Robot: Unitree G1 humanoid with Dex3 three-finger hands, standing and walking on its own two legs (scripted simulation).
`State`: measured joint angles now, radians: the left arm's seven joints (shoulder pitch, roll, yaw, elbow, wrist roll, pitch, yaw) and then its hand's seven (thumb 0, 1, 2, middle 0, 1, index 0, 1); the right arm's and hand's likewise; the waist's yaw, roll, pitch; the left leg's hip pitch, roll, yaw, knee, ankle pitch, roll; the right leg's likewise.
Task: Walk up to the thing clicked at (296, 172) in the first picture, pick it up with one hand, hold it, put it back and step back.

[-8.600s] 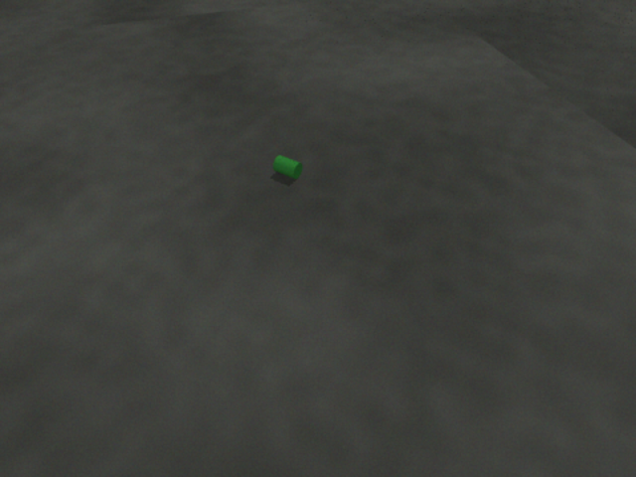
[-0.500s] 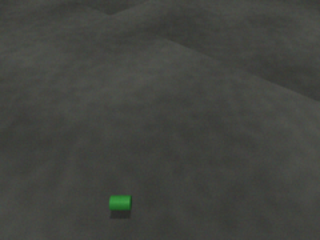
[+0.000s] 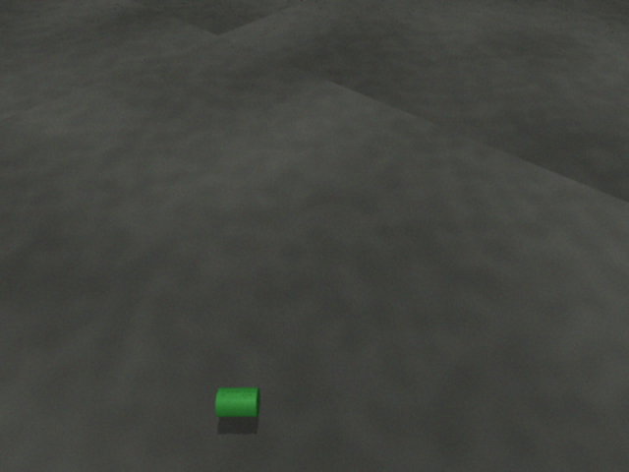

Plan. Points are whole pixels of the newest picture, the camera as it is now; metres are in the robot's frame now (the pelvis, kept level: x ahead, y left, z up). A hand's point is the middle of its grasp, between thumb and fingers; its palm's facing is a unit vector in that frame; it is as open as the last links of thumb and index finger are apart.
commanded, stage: stand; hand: left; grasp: from above
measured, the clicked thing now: (238, 401) +0.47 +0.25 -0.74
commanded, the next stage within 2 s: rise first in 0.76 s
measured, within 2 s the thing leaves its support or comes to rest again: neither
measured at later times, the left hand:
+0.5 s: hand out of the picture +0.07 +0.25 -0.15, palm faces -0.03 -0.94 -0.35, open 7.4 cm
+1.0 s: hand out of the picture +0.11 +0.25 -0.16, palm faces +0.04 -0.94 -0.32, open 7.9 cm
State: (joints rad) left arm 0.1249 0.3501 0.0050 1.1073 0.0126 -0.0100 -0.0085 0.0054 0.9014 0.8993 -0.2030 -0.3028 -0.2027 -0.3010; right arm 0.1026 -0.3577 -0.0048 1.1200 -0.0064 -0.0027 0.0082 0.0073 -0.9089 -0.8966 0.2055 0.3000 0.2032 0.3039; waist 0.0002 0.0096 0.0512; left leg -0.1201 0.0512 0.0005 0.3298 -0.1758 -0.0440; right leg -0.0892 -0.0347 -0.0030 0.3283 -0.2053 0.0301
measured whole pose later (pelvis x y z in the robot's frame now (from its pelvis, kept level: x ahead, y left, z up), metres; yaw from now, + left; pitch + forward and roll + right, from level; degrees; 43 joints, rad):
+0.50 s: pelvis +0.00 +0.00 +0.00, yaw +0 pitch -2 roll +0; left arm 0.13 0.35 0.01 1.11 0.01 -0.01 -0.01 0.01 0.90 0.90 -0.20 -0.30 -0.20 -0.30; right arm 0.12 -0.36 0.00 1.12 -0.01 0.00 0.01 0.01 -0.91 -0.90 0.21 0.30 0.20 0.30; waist 0.00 0.01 0.05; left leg -0.12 0.05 0.00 0.33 -0.17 -0.04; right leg -0.09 -0.03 0.00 0.33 -0.20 0.03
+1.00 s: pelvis -0.01 +0.00 -0.01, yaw +1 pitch +2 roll +0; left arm 0.02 0.32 0.08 1.07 0.01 -0.03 0.00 0.01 0.76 0.91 -0.19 -0.45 -0.19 -0.45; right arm 0.18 -0.32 -0.01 0.91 0.04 -0.04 -0.03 0.01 -0.93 -0.90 0.20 0.30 0.20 0.30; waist -0.01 0.01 0.06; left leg -0.29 0.05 -0.01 0.47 -0.21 -0.04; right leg -0.26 -0.04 -0.01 0.46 -0.25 0.03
